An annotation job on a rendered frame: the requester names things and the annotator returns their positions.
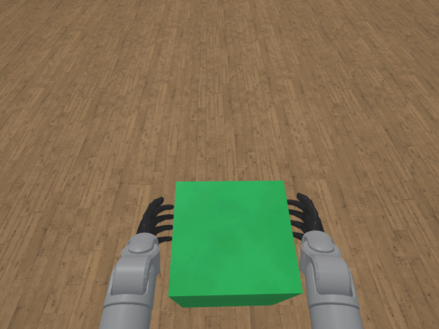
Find right robot hand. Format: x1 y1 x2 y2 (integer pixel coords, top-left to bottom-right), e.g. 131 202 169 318
287 193 324 241

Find left robot hand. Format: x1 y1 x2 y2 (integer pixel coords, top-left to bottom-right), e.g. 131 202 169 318
137 197 174 244

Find left robot forearm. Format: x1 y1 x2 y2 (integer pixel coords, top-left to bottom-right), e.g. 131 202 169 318
99 232 160 329

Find carton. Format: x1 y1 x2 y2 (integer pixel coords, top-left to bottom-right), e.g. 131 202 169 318
168 181 303 308

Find right robot forearm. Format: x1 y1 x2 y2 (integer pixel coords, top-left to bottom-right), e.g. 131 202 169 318
300 230 364 329

